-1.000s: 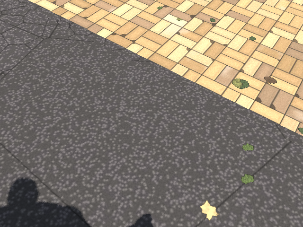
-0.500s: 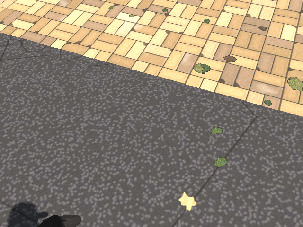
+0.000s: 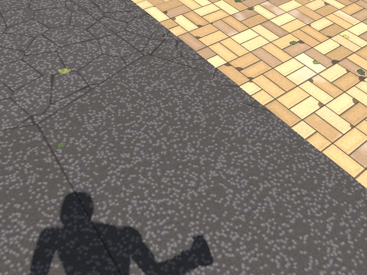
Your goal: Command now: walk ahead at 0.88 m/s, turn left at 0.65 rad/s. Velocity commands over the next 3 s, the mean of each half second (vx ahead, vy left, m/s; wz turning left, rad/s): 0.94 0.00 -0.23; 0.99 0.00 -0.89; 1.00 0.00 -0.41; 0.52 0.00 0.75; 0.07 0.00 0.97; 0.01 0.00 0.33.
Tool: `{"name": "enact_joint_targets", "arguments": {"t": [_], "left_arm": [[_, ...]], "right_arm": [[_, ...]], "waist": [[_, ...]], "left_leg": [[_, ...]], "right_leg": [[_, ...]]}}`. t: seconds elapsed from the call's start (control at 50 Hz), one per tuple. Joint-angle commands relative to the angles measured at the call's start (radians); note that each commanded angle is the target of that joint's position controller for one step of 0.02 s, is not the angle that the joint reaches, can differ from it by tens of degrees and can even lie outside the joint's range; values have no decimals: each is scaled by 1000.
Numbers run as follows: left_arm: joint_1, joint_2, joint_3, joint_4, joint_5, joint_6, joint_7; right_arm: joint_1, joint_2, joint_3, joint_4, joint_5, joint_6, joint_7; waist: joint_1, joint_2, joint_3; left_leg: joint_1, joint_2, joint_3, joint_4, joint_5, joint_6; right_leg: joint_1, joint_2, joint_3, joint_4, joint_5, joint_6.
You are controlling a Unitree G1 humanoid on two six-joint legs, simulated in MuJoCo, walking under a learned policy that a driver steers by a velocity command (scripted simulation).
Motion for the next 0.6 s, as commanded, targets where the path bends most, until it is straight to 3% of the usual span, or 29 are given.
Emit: {"name": "enact_joint_targets", "arguments": {"t": [0.02,0.04,0.06,0.08,0.1,0.12,0.14,0.18,0.22,0.28,0.32,0.36,0.4,0.42,0.44,0.46,0.48,0.5,0.52,0.54,0.56,0.58,0.6], "left_arm": [[-128,-53,-46,-201,25,-61,4],[-205,64,-38,-231,-13,-98,13],[-291,104,-32,-242,-63,-106,18],[-250,65,-45,-216,-57,-106,24],[-221,44,-51,-189,-29,-97,28],[-145,40,-49,-153,-27,-78,19],[-105,42,-46,-125,-37,-56,8],[-120,26,-45,-103,-44,-19,-1],[-190,10,-51,-122,-37,-11,-6],[-277,-7,-55,-145,-33,-34,-27],[-306,-28,-60,-149,-29,-52,-50],[-289,-15,-50,-150,-36,-63,-64],[-186,27,-30,-141,-50,-50,-64],[-95,57,-17,-128,-50,-31,-60],[109,118,11,-79,-48,-7,-50],[434,164,33,7,-39,20,-29],[552,72,-10,103,-13,34,-16],[377,9,-46,65,45,-4,-34],[243,-5,-50,-25,44,-23,-33],[171,-15,-44,-78,26,-30,-29],[59,7,-40,-120,20,-44,-27],[-23,38,-35,-150,22,-58,-24],[-61,50,-31,-167,21,-64,-14]], "right_arm": [[410,-382,-119,103,-7,-10,-25],[345,-286,-80,20,-19,-52,-4],[345,-213,-61,35,-30,-74,8],[336,-195,-55,65,-37,-86,10],[263,-136,-36,64,-46,-93,9],[184,-90,-17,45,-66,-99,5],[155,-62,-8,42,-76,-108,0],[176,-52,-6,58,-80,-131,-13],[213,-49,-6,78,-83,-145,-31],[252,-48,0,98,-86,-152,-67],[263,-67,0,106,-84,-146,-90],[276,-111,-7,113,-88,-130,-108],[256,-169,-24,109,-91,-99,-131],[220,-194,-37,101,-87,-86,-145],[136,-205,-44,79,-90,-82,-148],[-31,-211,-48,39,-84,-92,-135],[-179,8,10,3,-68,-128,-77],[-69,172,60,-63,-49,-162,-45],[76,145,75,-113,-29,-194,-21],[47,34,61,-122,-25,-216,-4],[42,-6,46,-116,-33,-210,-2],[40,-10,47,-107,-52,-191,-17],[38,-39,39,-102,-63,-173,-37]], "waist": [[-120,510,-135],[-153,280,-266],[-166,132,-152],[-124,87,-82],[-83,89,-53],[-34,104,-22],[-14,115,-10],[-24,69,25],[-42,55,72],[-57,61,98],[-55,45,101],[-35,78,64],[34,152,-7],[96,191,-38],[207,194,-95],[373,134,-151],[371,-249,-34],[139,-381,-10],[28,-310,-161],[16,-33,-131],[-68,153,-23],[-108,187,26],[-116,183,53]], "left_leg": [[848,54,-615,-385,-333,212],[814,188,-930,-622,-560,235],[754,238,-864,-660,-508,194],[646,246,-768,-629,-440,179],[527,205,-649,-574,-365,144],[407,165,-519,-553,-290,106],[350,137,-426,-567,-183,71],[331,104,-255,-610,18,13],[346,44,-81,-656,237,-49],[413,-14,73,-718,492,-143],[460,-8,129,-728,664,-185],[558,8,144,-653,1011,-209],[660,41,157,-472,1415,-216],[661,65,153,-344,1595,-212],[584,76,134,-123,1668,-201],[399,46,97,302,1482,-181],[61,-192,86,892,28,-162],[-259,-252,-140,1142,-323,-131],[-407,-249,-276,1130,-310,-95],[-380,-200,-294,937,-170,-31],[-307,-150,-292,761,-51,-27],[-231,-123,-302,665,-7,-57],[-178,-100,-303,584,11,-94]], "right_leg": [[-944,180,220,989,-135,-64],[-998,184,464,1050,-89,-82],[-1074,157,452,1035,21,-111],[-1077,106,447,992,85,-136],[-1027,53,467,944,165,-153],[-955,16,484,912,265,-161],[-914,7,494,884,329,-161],[-926,40,539,810,412,-147],[-940,99,536,650,517,-144],[-899,184,412,392,684,-151],[-831,214,336,249,739,-163],[-742,276,257,163,718,-185],[-625,331,185,162,640,-202],[-527,346,173,184,572,-215],[-327,339,208,216,511,-252],[-51,239,370,165,534,-333],[48,192,445,78,658,-364],[47,237,680,168,542,-413],[108,82,1104,-50,75,-575],[10,26,1253,-273,-228,-556],[-204,20,1261,-338,-307,-516],[-375,54,1256,-349,-259,-514],[-475,93,1195,-352,-163,-509]]}}
Next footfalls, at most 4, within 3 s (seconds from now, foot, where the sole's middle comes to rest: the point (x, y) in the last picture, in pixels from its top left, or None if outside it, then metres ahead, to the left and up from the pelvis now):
0.46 right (171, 248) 0.57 0.03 -0.74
0.86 left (144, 162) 0.94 0.17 -0.74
1.32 right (255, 145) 1.07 -0.33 -0.74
1.84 left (270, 103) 1.50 -0.50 -0.88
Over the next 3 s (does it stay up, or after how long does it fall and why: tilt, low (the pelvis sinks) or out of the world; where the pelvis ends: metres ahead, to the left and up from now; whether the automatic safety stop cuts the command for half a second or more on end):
stays up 1.49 -0.56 -0.10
